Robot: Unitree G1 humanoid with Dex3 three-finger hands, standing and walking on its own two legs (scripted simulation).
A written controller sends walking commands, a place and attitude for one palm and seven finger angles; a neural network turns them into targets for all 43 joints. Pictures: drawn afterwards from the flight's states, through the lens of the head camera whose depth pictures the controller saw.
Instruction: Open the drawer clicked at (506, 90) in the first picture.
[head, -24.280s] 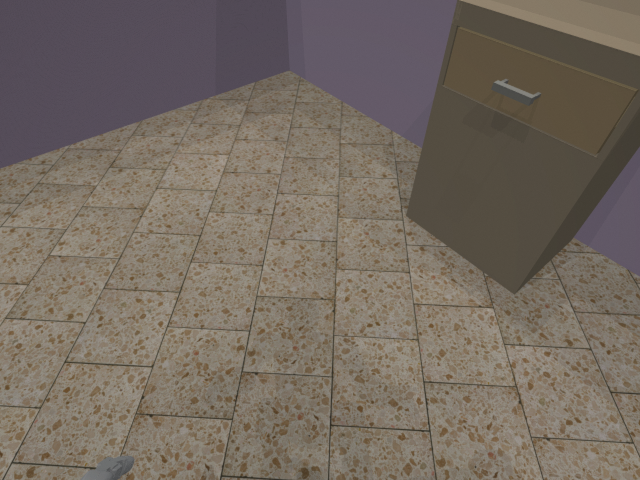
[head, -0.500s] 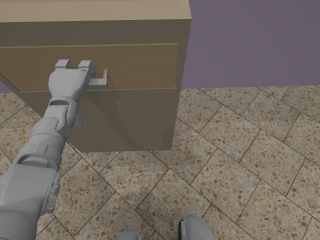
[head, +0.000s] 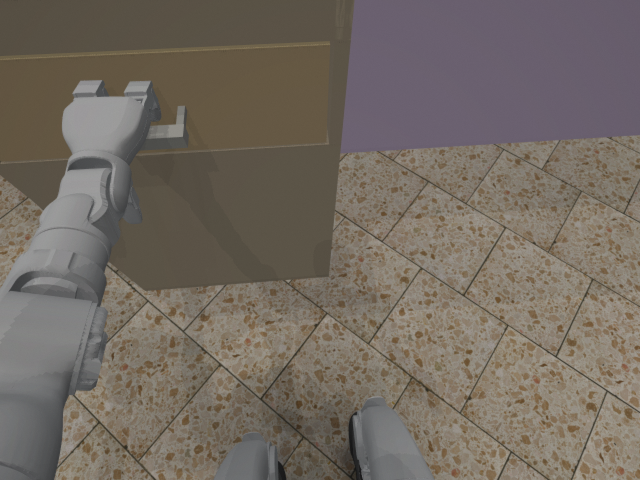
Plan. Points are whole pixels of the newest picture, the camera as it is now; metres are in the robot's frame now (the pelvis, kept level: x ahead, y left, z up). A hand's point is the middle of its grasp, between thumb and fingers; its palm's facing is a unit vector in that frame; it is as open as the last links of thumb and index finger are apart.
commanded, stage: lower the fingers behind the handle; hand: left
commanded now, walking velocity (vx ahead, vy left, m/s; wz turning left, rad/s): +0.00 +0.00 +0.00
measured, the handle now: (142, 126) +0.58 +0.19 +0.03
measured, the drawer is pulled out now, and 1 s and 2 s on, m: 0.00 0.00 0.00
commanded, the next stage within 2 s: lift the fingers back up to retry in 0.18 s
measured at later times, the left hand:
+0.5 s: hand (125, 155) +0.52 +0.21 +0.04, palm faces -0.08 +0.02 -1.00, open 13.8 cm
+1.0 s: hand (107, 124) +0.53 +0.21 +0.09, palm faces -0.04 -0.02 -1.00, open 13.5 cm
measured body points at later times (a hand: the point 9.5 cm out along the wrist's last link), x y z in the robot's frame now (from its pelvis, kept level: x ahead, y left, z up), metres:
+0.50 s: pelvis +0.00 +0.00 +0.01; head +0.14 -0.02 +0.44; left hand +0.52 +0.20 +0.10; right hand +0.00 -0.28 -0.12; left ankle -0.02 +0.11 -0.66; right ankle +0.07 -0.13 -0.66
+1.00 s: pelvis +0.05 +0.01 +0.05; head +0.15 -0.01 +0.49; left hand +0.53 +0.21 +0.14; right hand +0.08 -0.27 -0.09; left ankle -0.02 +0.11 -0.66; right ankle +0.07 -0.13 -0.66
